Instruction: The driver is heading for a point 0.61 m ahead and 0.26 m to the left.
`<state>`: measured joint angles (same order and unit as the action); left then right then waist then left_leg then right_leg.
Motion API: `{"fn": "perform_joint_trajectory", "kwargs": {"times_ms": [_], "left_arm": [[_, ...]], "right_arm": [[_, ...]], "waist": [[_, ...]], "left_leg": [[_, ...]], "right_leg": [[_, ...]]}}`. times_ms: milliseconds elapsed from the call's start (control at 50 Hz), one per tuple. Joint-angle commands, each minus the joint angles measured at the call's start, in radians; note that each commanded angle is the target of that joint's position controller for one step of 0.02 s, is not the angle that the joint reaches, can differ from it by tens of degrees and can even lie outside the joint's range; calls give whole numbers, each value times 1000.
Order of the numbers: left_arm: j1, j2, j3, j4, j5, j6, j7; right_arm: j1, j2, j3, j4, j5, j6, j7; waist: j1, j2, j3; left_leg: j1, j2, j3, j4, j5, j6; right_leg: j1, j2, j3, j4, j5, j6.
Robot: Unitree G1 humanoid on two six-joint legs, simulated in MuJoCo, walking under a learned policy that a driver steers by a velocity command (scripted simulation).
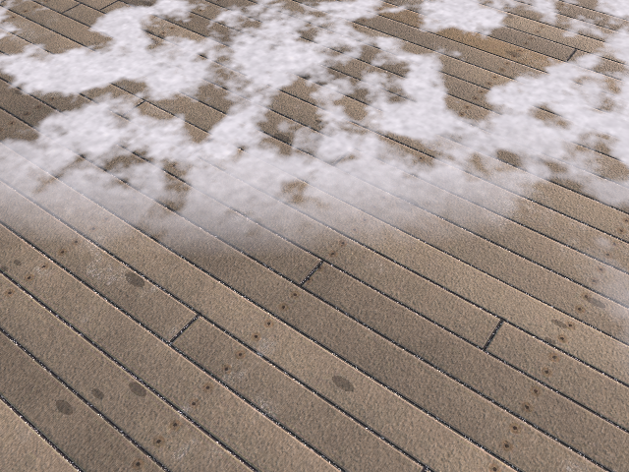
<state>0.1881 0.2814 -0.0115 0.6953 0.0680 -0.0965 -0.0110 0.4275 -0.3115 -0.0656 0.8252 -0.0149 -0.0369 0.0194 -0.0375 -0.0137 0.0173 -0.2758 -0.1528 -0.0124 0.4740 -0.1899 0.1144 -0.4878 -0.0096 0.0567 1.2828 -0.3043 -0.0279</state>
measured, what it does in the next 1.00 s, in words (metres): walks ahead, turning left: right foot, then left foot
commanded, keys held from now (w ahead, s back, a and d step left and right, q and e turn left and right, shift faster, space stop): w+q+shift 0.58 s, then shift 0.42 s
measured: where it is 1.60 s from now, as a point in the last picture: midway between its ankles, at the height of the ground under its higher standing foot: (242, 328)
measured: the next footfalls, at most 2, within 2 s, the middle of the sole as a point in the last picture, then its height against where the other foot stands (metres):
right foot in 0.26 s outside the picture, level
left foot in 0.70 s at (218, 360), level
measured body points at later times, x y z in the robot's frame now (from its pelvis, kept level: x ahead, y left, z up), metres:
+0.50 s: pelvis +0.46 +0.00 +0.00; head +0.48 +0.00 +0.45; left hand +0.35 +0.29 -0.10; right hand +0.76 -0.18 -0.07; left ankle +0.46 +0.11 -0.64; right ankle +0.44 -0.14 -0.73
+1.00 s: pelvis +0.77 +0.16 +0.01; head +0.81 +0.18 +0.45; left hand +0.70 +0.42 -0.12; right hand +0.98 +0.01 -0.13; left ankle +0.74 +0.21 -0.73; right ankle +0.96 +0.12 -0.68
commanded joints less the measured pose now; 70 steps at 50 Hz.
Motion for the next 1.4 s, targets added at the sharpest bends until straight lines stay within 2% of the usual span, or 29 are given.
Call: {"fn": "perform_joint_trajectory", "kwargs": {"times_ms": [20,80,180,240,260,280,300,320,360,460,560,600,640,680,700,720,740,760,800,840,900,920,1060,1100,1120,1140,1180,1320,1400], "left_arm": [[-40,74,2,-126,11,22,-8],[-207,59,-15,-179,-14,20,-25],[-286,78,-10,-202,-35,7,-16],[-45,156,32,-135,-37,-4,13],[156,201,56,-97,-28,-10,34],[331,275,86,-81,9,-12,54],[254,334,103,-77,3,1,44],[154,214,91,-96,-4,9,41],[125,110,66,-63,-6,9,34],[177,61,58,51,-49,-29,15],[147,104,66,90,-43,-44,13],[197,139,71,110,-42,-40,19],[235,199,82,115,-51,-27,34],[192,233,86,100,-61,-6,42],[193,195,82,80,-69,-6,28],[406,58,47,37,-86,7,25],[309,156,53,22,-88,17,41],[230,141,47,0,-89,18,41],[141,103,39,14,-48,32,33],[341,72,35,73,-35,85,29],[227,32,39,69,-48,96,30],[255,-8,28,52,-54,93,29],[131,13,44,68,-43,75,34],[175,25,50,96,-28,61,32],[182,81,58,94,-25,49,35],[139,106,62,74,-44,55,40],[111,48,42,73,-42,69,41],[43,45,42,124,-56,94,54],[51,39,52,156,-66,104,43]], "right_arm": [[0,-129,-27,-58,9,-34,-1],[-19,-129,-36,-71,15,-40,2],[47,-174,-60,-58,29,-39,-5],[27,-229,-73,-57,15,-35,-12],[-16,-209,-68,-70,11,-45,-7],[2,-61,-30,-103,25,-57,-11],[74,-21,-2,-164,52,-48,-7],[-28,-95,-10,-131,22,-26,-17],[-161,-99,-13,-137,-8,-9,5],[-289,-17,16,-238,-24,46,53],[-447,-34,38,-305,-20,45,80],[-491,-21,48,-308,-24,35,88],[-370,-39,42,-254,-41,16,80],[-19,-92,9,-131,-51,-3,50],[20,-147,-13,-94,-49,-5,23],[-58,-272,-37,-140,-74,0,8],[3,-245,-54,-186,-16,13,-6],[-70,-221,-47,-174,3,17,-25],[-180,-121,-13,-138,9,15,-33],[-238,-55,10,-141,9,-5,-27],[-238,-57,11,-100,-9,-27,-13],[-247,-62,13,-93,-12,-33,-8],[-181,-32,13,-15,0,-7,-4],[-187,-1,22,-6,2,4,-16],[-112,25,25,2,-14,9,-23],[25,68,33,39,5,26,-31],[-48,17,23,52,6,60,-40],[-86,43,34,129,7,72,-49],[-110,16,35,162,2,57,-51]], "waist": [[67,13,63],[26,14,100],[-41,57,38],[81,41,-145],[185,34,-246],[215,-148,-402],[116,-423,-507],[125,-207,-318],[124,-18,-117],[46,-84,10],[18,-25,117],[30,-8,136],[-28,-42,50],[-185,-65,-133],[-169,59,-167],[0,252,-369],[-116,68,-607],[-68,34,-459],[20,-73,-126],[123,-24,-127],[115,-57,-98],[134,36,-113],[49,80,-70],[67,30,-27],[19,-88,-15],[-25,-222,-86],[10,-180,-57],[4,-88,-66],[43,-4,27]], "left_leg": [[-23,248,-439,-326,-147,206],[-161,157,-331,-385,-27,156],[45,199,-371,-276,325,87],[139,170,-342,99,644,27],[0,133,-322,355,536,9],[-221,62,-222,710,33,7],[-432,35,-128,923,-312,-8],[-533,126,-100,958,-192,3],[-508,190,-72,871,-101,-11],[-551,261,-50,796,-46,-29],[-435,232,83,461,200,-8],[-303,164,170,302,220,26],[-108,54,211,228,182,41],[298,37,95,119,271,98],[459,115,0,56,453,113],[835,532,-450,249,1285,280],[864,567,-549,159,1216,348],[681,517,-474,69,1037,300],[252,379,-322,-83,755,197],[132,444,-205,-129,895,233],[-56,293,-46,-184,843,150],[-57,311,-9,-160,929,156],[30,313,-30,-102,479,72],[-25,258,-50,-22,194,7],[-37,180,-18,70,-15,-34],[25,86,31,165,-267,-62],[25,83,-5,239,-349,-60],[128,119,7,-17,-105,-86],[28,186,-79,-99,-109,-68]], "right_leg": [[-196,-79,5,-164,-18,41],[-57,-58,-55,-459,253,73],[87,-13,-41,-730,407,55],[390,41,-52,-781,188,22],[641,-48,15,-737,87,-4],[903,-336,344,-784,-327,-57],[963,-507,852,-994,-507,-145],[823,-435,742,-1012,-575,-135],[600,-349,399,-998,-152,-101],[438,-286,53,-1088,217,-59],[352,-194,-259,-1180,468,-11],[375,-183,-318,-1139,807,3],[432,-193,-310,-923,1233,8],[340,-217,-289,-466,1173,0],[177,-85,-312,-121,511,27],[-174,8,-195,386,-381,68],[-209,1,-14,461,-244,58],[-217,-47,-12,370,-135,56],[-131,-89,-34,131,-113,43],[-31,-97,-22,52,-131,65],[106,-90,-68,-172,-6,48],[135,-94,-63,-291,54,41],[215,-47,-79,-635,227,17],[326,-58,-48,-810,362,-4],[350,-185,77,-845,663,-20],[297,-321,225,-904,706,-149],[226,-312,288,-1003,452,-203],[247,-176,124,-1023,86,-94],[243,-113,85,-1043,-60,-29]]}}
